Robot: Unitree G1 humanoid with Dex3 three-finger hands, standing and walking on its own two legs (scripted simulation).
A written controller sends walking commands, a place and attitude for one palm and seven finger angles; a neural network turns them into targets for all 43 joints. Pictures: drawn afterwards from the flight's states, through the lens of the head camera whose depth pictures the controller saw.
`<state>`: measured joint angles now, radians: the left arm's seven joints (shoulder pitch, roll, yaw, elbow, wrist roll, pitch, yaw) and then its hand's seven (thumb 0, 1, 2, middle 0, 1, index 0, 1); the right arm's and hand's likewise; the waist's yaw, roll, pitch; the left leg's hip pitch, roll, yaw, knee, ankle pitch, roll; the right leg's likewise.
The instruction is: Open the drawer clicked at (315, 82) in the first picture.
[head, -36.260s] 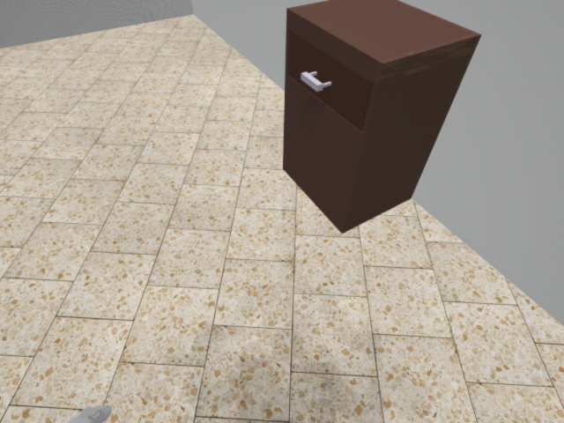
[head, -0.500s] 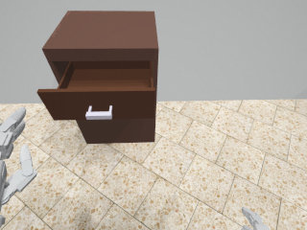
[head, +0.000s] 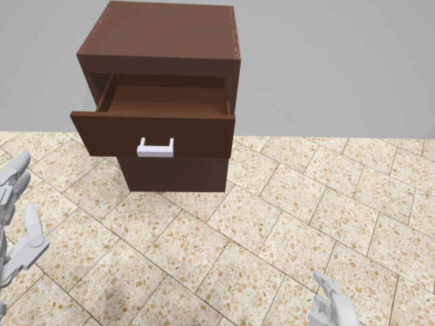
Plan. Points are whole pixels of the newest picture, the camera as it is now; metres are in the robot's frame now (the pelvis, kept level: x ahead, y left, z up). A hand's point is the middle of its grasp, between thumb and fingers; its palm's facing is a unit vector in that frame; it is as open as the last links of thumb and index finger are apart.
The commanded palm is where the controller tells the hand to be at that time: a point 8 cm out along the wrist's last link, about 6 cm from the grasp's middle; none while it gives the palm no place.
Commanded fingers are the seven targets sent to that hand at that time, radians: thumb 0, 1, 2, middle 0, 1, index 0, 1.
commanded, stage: stop stepping back and stand still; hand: left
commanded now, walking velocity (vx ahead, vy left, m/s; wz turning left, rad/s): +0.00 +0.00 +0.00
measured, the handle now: (156, 146) +0.62 +0.22 -0.13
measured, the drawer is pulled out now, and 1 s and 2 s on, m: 0.21 0.21 0.21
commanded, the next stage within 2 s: let the arm hang, fingers relaxed in 0.28 s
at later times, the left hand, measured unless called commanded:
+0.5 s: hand (79, 276) +0.20 +0.25 -0.01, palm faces +0.14 -0.88 -0.45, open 7.4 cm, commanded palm none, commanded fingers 0.00 0.90 0.90 -0.20 -0.30 -0.20 -0.30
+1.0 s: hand out of the picture -0.06 +0.16 -0.17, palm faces +0.06 -0.98 -0.20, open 7.3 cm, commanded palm none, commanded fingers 0.00 0.90 0.90 -0.20 -0.30 -0.20 -0.30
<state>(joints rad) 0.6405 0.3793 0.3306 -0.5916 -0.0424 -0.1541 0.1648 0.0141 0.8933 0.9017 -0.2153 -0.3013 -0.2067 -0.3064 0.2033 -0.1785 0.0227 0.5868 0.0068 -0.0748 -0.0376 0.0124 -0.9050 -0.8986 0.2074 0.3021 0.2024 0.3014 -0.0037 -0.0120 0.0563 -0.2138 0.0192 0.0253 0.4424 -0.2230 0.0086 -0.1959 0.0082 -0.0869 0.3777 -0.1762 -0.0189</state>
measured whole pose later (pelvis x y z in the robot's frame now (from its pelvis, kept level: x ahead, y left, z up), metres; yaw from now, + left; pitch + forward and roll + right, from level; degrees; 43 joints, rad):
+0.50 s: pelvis -0.01 +0.01 -0.01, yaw +1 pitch +1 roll +0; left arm 0.33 0.34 0.14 0.13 0.02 -0.05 0.04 0.00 0.90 0.90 -0.21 -0.30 -0.20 -0.30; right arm 0.14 -0.27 -0.02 0.76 -0.01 -0.06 0.02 0.01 -0.91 -0.90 0.21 0.30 0.20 0.30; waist 0.01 0.06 0.03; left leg -0.31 -0.01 0.02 0.55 -0.26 0.03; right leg -0.30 -0.03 -0.09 0.53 -0.25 -0.01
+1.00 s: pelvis -0.01 -0.01 +0.00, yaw +1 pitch -2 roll -1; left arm 0.33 0.16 0.02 1.16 0.00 0.03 0.02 0.00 0.93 0.90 -0.20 -0.30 -0.20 -0.30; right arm 0.34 -0.11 0.00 1.12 -0.01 0.03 -0.04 0.01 -0.91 -0.90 0.20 0.30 0.20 0.30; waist 0.00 0.02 0.10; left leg -0.19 0.03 0.01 0.44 -0.21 0.00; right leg -0.18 0.01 -0.10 0.40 -0.18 -0.04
